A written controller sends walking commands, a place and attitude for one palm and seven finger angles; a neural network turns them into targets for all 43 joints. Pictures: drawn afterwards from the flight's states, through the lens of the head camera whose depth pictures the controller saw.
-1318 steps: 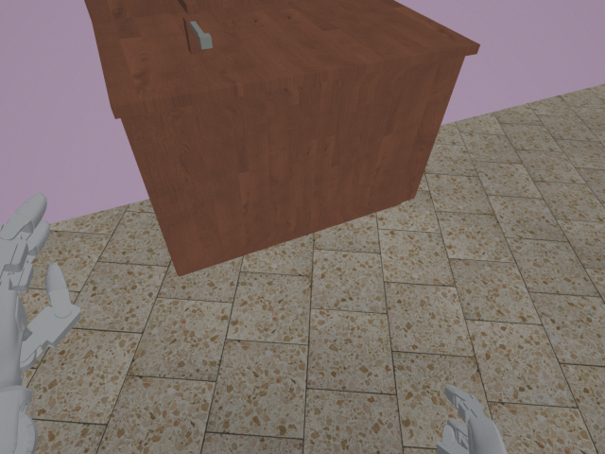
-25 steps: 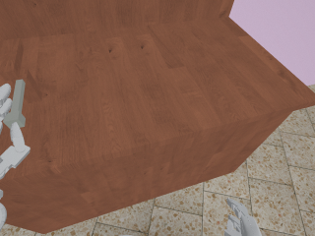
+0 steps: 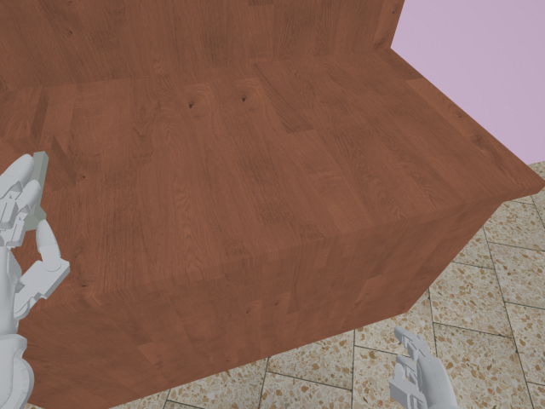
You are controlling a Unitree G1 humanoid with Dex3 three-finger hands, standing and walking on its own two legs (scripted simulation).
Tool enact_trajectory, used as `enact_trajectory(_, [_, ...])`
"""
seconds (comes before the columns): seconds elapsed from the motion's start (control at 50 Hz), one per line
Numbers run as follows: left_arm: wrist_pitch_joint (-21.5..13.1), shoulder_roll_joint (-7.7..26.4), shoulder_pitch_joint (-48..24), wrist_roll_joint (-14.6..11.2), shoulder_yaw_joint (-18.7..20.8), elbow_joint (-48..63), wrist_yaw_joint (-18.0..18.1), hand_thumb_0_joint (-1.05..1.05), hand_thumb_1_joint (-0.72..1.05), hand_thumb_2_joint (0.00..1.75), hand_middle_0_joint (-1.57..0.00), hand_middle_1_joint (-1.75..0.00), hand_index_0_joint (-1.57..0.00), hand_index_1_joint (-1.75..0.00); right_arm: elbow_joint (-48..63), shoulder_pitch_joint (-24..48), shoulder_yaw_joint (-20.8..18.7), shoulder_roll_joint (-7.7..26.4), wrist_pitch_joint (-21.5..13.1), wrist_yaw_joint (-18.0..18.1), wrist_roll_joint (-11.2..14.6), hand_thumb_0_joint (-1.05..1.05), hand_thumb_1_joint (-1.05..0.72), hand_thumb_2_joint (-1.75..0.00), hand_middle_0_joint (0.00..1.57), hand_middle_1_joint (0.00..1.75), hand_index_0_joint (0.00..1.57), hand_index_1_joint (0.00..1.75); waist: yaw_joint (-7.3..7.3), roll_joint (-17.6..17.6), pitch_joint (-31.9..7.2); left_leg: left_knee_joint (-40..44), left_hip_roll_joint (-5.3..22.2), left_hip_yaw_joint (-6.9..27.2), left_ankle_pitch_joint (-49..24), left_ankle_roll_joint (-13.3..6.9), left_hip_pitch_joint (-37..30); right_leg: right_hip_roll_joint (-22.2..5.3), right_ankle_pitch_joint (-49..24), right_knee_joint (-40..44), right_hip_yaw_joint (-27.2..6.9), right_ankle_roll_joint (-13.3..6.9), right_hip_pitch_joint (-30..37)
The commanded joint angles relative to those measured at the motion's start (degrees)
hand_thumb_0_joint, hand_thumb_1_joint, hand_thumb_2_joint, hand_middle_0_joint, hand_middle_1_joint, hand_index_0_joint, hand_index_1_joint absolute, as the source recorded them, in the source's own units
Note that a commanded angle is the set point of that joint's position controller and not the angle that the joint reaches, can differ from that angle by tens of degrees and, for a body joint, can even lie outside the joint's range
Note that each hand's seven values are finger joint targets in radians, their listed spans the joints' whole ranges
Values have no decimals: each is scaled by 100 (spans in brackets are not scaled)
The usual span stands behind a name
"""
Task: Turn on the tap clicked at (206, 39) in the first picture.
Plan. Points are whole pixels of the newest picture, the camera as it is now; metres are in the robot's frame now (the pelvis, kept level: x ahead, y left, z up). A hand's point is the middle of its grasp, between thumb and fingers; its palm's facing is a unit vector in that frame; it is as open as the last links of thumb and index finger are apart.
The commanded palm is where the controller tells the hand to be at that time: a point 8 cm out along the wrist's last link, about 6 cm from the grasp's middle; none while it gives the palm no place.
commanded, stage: look again from close up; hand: left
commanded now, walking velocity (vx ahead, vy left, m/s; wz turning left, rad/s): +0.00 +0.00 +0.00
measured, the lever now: (28, 216) +0.31 +0.36 +0.12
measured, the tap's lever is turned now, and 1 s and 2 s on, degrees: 0 0 0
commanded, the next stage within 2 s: come to a stop and stand still in 0.02 s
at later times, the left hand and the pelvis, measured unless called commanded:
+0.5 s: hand (69, 292) +0.20 +0.24 +0.14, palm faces +0.34 -0.86 -0.37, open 7.4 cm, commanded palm +0.15 +0.28 +0.18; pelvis -0.01 +0.00 +0.00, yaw +0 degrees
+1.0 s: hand (57, 252) +0.24 +0.27 +0.16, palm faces +0.41 -0.84 -0.35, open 7.4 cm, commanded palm +0.18 +0.29 +0.18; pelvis +0.02 +0.01 +0.00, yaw +0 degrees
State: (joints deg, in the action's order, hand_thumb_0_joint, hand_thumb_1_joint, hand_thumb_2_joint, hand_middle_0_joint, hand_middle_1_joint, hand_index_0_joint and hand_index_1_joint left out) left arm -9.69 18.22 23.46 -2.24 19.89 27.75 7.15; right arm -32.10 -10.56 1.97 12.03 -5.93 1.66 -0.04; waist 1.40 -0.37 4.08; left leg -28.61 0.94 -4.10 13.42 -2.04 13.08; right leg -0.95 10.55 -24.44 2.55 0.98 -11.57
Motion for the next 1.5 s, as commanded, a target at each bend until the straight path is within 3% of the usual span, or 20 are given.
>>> enact_trajectory(0.0, [-354, 931, -269, 0, 548, 1042, 77, 0, 90, 90, -20, -30, -20, -30, 919, 534, -300, 645, -319, 38, 59, 0, -90, -90, 20, 30, 20, 30, -117, -292, -834, 641, 415, 520, 13, 112, 34, -350, -536, 369, -437, -238, 350])
enact_trajectory(0.12, [-378, 1104, -212, -23, 695, 1056, 96, 0, 90, 90, -20, -30, -20, -30, 918, 589, -310, 656, -311, 83, 91, 0, -90, -90, 20, 30, 20, 30, -108, -205, -749, 726, 433, 582, 224, 70, 45, -330, -244, 426, -467, -225, 248])
enact_trajectory(0.14, [-920, 5735, -5758, 807, 3940, 2192, 44, 0, 90, 90, -20, -30, -20, -30, 622, -223, -427, 745, -499, 118, -284, 0, -90, -90, 20, 30, 20, 30, 192, 1061, -187, -139, 454, 423, -648, 21, 788, -481, -938, 789, -697, -115, -233])
enact_trajectory(0.16, [-682, 2119, -2435, 218, 1644, -1162, -211, 0, 90, 90, -20, -30, -20, -30, 356, 118, -208, 160, -466, 95, -22, 0, -90, -90, 20, 30, 20, 30, 2, 1019, -1223, 104, -80, 489, -514, 62, -59, -750, -892, 441, -818, -573, -99])
enact_trajectory(0.18, [-693, 1620, -1005, -11, 1234, -524, -175, 0, 90, 90, -20, -30, -20, -30, 752, 137, -419, 448, -528, 83, 23, 0, -90, -90, 20, 30, 20, 30, 204, 517, -825, 264, 133, 429, -555, 164, -207, -586, -915, 663, -1135, -425, -9])
enact_trajectory(0.2, [-674, 1129, -801, -66, 741, -430, -199, 0, 90, 90, -20, -30, -20, -30, 785, 43, -496, 647, -582, 52, 69, 0, -90, -90, 20, 30, 20, 30, 77, -24, -1132, 493, 103, 426, -475, 147, -318, -574, -522, 425, -969, -430, 290])
enact_trajectory(0.22, [-725, 615, -543, -162, 233, -56, -241, 0, 90, 90, -20, -30, -20, -30, 792, 267, -480, 596, -634, -7, 149, 0, -90, -90, 20, 30, 20, 30, 84, -1106, -1324, 695, 257, 384, -705, 57, -587, -463, -406, 82, -682, -353, 273])
enact_trajectory(0.26, [-772, 792, -290, -87, 154, 735, -187, 0, 90, 90, -20, -30, -20, -30, 804, 258, -458, 682, -666, -145, 111, 0, -90, -90, 20, 30, 20, 30, 158, -1364, -1239, 856, 552, 655, -613, -49, -21, -312, -135, -195, -457, -223, 467])
enact_trajectory(0.3, [-749, 903, -58, -29, 159, 896, -128, 0, 90, 90, -20, -30, -20, -30, 824, 299, -415, 643, -693, -177, 120, 0, -90, -90, 20, 30, 20, 30, 163, -637, -980, 951, 554, 667, 192, -65, 520, -280, 87, -124, -424, -165, 615])
enact_trajectory(0.36, [-714, 1320, -176, -20, 667, 855, -17, 0, 90, 90, -20, -30, -20, -30, 860, 306, -404, 654, -695, -69, 121, 0, -90, -90, 20, 30, 20, 30, 101, 575, -724, 783, 357, 658, 820, 4, 618, -306, 648, 345, -500, -151, 285])
enact_trajectory(0.4, [-716, 1496, -413, -46, 942, 749, -4, 0, 90, 90, -20, -30, -20, -30, 823, 314, -407, 643, -676, 30, 90, 0, -90, -90, 20, 30, 20, 30, 34, 861, -552, 541, 180, 635, 804, 26, 305, -436, 1273, 809, -821, -223, -277])
enact_trajectory(0.42, [-715, 1788, -673, -50, 1186, 948, 32, 0, 90, 90, -20, -30, -20, -30, 799, 403, -398, 665, -647, 77, 91, 0, -90, -90, 20, 30, 20, 30, 9, 646, -451, 521, 186, 617, 732, 40, 125, -444, 1396, 869, -822, -241, -507])
enact_trajectory(0.5, [-799, 1329, -1283, 21, 742, 985, 12, 0, 90, 90, -20, -30, -20, -30, 728, 345, -351, 628, -725, 126, 70, 0, -90, -90, 20, 30, 20, 30, 4, -665, -506, 1024, 359, 760, 1137, -47, 280, -222, 1045, 471, -644, -234, -88])
enact_trajectory(0.54, [-820, 1210, -1350, 55, 606, 1095, 5, 0, 90, 90, -20, -30, -20, -30, 706, 376, -333, 639, -801, 117, 68, 0, -90, -90, 20, 30, 20, 30, 25, -827, -720, 1136, 473, 790, 1093, -75, 322, -153, 549, 187, -412, -184, 316])
enact_trajectory(0.64, [-720, 824, -752, 96, 267, 1094, -9, 0, 90, 90, -20, -30, -20, -30, 678, 284, -365, 651, -848, -22, 65, 0, -90, -90, 20, 30, 20, 30, 24, -453, -1002, 843, 394, 671, -254, 63, 0, -141, -451, 152, -298, -171, 561])
enact_trajectory(0.76, [-591, 1023, -359, 37, 624, 807, -6, 0, 90, 90, -20, -30, -20, -30, 750, 317, -378, 623, -587, -24, 70, 0, -90, -90, 20, 30, 20, 30, 2, -26, -857, 693, 359, 592, -963, 173, 18, -191, -971, 235, -301, -171, 582])
enact_trajectory(0.82, [-580, 1279, -420, 3, 866, 1103, -3, 0, 90, 90, -20, -30, -20, -30, 815, 443, -361, 608, -515, 14, 86, 0, -90, -90, 20, 30, 20, 30, 2, -270, -980, 649, 359, 528, -1274, 176, -215, -181, -1213, 196, -283, -159, 612])
enact_trajectory(0.96, [-594, 1150, -495, -4, 629, 1665, 23, 0, 90, 90, -20, -30, -20, -30, 865, 406, -397, 630, -495, -1, 89, 0, -90, -90, 20, 30, 20, 30, 17, -613, -1309, 503, 426, 546, -2065, 198, -532, -147, -1408, -12, -129, -153, 769])
enact_trajectory(1.2, [-457, 1026, -342, -9, 578, 983, 36, 0, 90, 90, -20, -30, -20, -30, 819, 403, -410, 640, -320, 37, 100, 0, -90, -90, 20, 30, 20, 30, -14, -176, -780, 828, 377, 584, -358, 113, 62, -221, -718, 360, -295, -146, 698])
enact_trajectory(1.48, [-458, 1045, -368, 0, 583, 1161, 79, 0, 90, 90, -20, -30, -20, -30, 806, 419, -423, 645, -369, 52, 100, 0, -90, -90, 20, 30, 20, 30, 1, -414, -746, 912, 343, 646, -32, 76, 131, -190, -492, 382, -310, -165, 740])
